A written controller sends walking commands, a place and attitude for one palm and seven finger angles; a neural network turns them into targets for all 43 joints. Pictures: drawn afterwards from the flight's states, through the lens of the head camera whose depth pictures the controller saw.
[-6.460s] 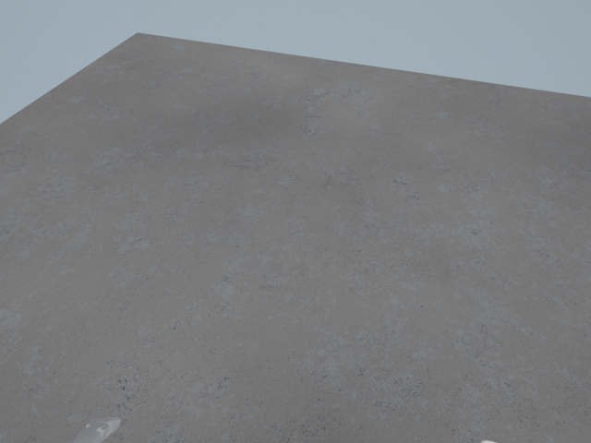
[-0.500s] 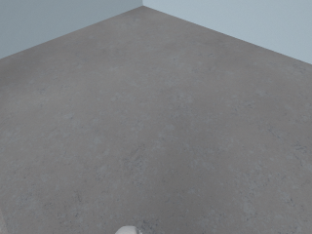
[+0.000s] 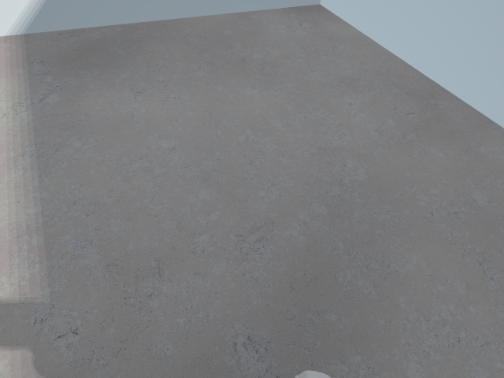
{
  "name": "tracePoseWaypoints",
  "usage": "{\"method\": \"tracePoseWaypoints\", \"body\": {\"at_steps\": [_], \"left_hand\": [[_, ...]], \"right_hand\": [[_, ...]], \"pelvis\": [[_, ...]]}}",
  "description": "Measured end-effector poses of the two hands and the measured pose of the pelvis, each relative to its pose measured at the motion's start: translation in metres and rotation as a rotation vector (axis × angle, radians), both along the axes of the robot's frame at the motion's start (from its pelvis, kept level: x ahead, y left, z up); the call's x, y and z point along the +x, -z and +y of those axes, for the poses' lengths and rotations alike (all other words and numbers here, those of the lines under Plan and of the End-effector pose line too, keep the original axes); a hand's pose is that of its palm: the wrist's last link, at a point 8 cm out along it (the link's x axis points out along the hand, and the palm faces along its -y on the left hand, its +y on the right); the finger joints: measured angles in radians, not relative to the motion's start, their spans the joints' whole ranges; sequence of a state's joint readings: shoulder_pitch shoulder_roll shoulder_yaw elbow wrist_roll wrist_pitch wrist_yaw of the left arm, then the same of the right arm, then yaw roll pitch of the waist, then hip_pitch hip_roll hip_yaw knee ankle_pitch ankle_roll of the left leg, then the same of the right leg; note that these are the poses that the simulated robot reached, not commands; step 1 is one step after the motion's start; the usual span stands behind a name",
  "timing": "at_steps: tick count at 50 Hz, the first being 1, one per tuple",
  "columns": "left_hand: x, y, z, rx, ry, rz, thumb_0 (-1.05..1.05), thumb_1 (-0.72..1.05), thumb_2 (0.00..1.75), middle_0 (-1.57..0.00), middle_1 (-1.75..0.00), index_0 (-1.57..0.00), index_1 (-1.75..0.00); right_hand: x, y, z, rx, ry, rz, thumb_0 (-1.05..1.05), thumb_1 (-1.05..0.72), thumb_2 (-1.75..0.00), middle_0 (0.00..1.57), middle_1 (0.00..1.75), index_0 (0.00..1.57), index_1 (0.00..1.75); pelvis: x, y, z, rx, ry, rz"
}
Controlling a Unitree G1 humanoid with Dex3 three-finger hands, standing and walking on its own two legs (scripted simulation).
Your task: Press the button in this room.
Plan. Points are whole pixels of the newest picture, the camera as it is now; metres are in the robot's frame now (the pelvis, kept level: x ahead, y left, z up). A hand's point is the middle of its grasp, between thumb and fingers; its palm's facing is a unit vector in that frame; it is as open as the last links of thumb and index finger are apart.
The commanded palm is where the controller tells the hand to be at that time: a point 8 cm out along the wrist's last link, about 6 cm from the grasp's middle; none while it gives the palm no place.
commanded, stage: turn or walk to find it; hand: left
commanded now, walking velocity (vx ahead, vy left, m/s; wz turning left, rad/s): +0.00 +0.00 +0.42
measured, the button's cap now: out of the picture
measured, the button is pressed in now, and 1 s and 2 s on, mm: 0 0 0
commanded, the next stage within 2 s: none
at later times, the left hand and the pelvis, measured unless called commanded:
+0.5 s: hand out of the picture +0.04 +0.15 -0.15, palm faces +0.21 -0.94 -0.28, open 7.4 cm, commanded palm none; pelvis -0.03 -0.06 +0.00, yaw +13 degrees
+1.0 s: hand out of the picture -0.15 +0.20 -0.19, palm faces +0.47 -0.85 -0.24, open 7.4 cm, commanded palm none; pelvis -0.08 -0.01 -0.01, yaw +25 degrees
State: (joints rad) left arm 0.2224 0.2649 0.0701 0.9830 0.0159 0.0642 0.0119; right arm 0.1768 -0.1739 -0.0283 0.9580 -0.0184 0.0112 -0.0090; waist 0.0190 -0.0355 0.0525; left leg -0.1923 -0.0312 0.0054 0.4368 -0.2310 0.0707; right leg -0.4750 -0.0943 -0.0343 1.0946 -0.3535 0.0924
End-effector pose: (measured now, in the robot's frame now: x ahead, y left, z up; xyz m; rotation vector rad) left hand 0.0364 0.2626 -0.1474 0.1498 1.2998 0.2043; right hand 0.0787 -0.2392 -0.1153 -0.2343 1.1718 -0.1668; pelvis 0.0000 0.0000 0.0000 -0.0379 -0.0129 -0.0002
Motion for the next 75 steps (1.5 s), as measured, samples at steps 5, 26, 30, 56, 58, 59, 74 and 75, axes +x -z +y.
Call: {"method": "tracePoseWaypoints", "body": {"at_steps": [5,26,30,56,58,59,74,75], "left_hand": [[0.01,-0.006,0.001,0.013,-0.01,-0.049,0.0,0.91,0.9,-0.2,-0.29,-0.19,-0.3],[-0.026,-0.034,-0.071,0.078,-0.12,-0.151,0.0,0.9,0.9,-0.2,-0.3,-0.2,-0.3],[-0.056,-0.03,-0.076,0.069,-0.181,-0.121,0.0,0.9,0.9,-0.2,-0.3,-0.2,-0.3],[-0.203,-0.006,-0.009,0.032,-0.474,-0.027,0.0,0.91,0.9,-0.2,-0.29,-0.19,-0.3],[-0.198,-0.009,-0.009,0.045,-0.476,-0.052,0.0,0.91,0.9,-0.2,-0.29,-0.19,-0.3],[-0.195,-0.011,-0.009,0.051,-0.476,-0.064,0.0,0.91,0.9,-0.19,-0.29,-0.19,-0.3],[-0.185,-0.035,-0.083,0.128,-0.523,-0.174,0.0,0.91,0.9,-0.2,-0.3,-0.2,-0.3],[-0.191,-0.036,-0.09,0.126,-0.54,-0.165,0.0,0.91,0.9,-0.2,-0.3,-0.2,-0.3]], "right_hand": [[-0.013,0.006,0.006,0.021,-0.005,0.028,0.01,-0.9,-0.89,0.2,0.3,0.21,0.3],[-0.059,0.042,-0.066,0.071,-0.083,0.203,0.01,-0.9,-0.89,0.2,0.3,0.2,0.3],[-0.044,0.04,-0.07,0.051,-0.137,0.2,0.01,-0.9,-0.89,0.2,0.3,0.2,0.3],[0.024,0.002,0.064,0.024,-0.492,-0.023,0.0,-0.9,-0.89,0.2,0.3,0.2,0.3],[0.015,0.006,0.06,0.032,-0.489,-0.004,0.01,-0.9,-0.89,0.2,0.3,0.2,0.3],[0.011,0.008,0.057,0.035,-0.487,0.007,0.01,-0.9,-0.89,0.2,0.3,0.21,0.3],[-0.03,0.049,-0.033,0.047,-0.501,0.211,0.01,-0.9,-0.89,0.2,0.3,0.2,0.3],[-0.028,0.048,-0.037,0.045,-0.51,0.216,0.01,-0.9,-0.89,0.2,0.3,0.2,0.3]], "pelvis": [[-0.005,0.0,0.002,0.011,-0.038,0.006],[-0.033,0.004,-0.057,0.064,-0.232,0.007],[-0.035,0.003,-0.059,0.062,-0.281,0.001],[-0.085,0.001,-0.006,0.012,-0.482,-0.007],[-0.088,0.001,-0.008,0.015,-0.498,-0.006],[-0.089,0.001,-0.01,0.018,-0.506,-0.005],[-0.096,0.009,-0.074,0.067,-0.648,0.005],[-0.096,0.007,-0.077,0.073,-0.658,0.004]]}}
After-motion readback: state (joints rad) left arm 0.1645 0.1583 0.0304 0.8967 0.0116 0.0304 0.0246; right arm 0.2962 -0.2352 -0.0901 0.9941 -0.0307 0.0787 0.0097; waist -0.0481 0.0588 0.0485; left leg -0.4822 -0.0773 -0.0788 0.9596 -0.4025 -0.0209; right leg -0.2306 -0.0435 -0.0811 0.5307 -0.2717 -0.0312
